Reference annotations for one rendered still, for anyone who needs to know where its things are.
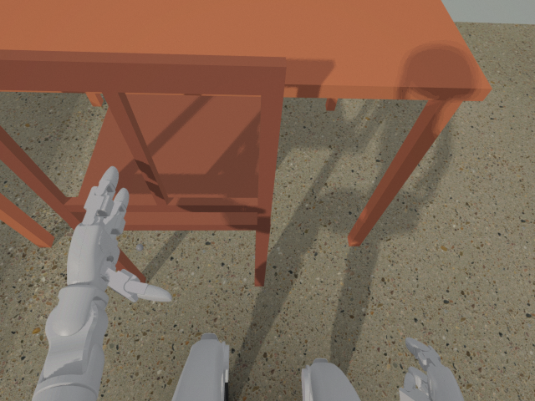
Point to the chair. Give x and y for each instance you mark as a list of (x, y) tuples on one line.
[(189, 162)]

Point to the robot left hand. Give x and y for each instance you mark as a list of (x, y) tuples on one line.
[(94, 240)]

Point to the robot right hand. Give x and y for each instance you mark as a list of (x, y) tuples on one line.
[(438, 384)]

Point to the robot thigh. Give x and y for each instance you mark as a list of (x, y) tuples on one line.
[(326, 382), (205, 372)]

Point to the left robot thigh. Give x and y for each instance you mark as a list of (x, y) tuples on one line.
[(205, 372)]

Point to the table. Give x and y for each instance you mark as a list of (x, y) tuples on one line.
[(334, 49)]

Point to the right robot thigh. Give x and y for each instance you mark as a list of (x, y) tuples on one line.
[(326, 382)]

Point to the left robot forearm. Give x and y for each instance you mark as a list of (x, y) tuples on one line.
[(75, 331)]

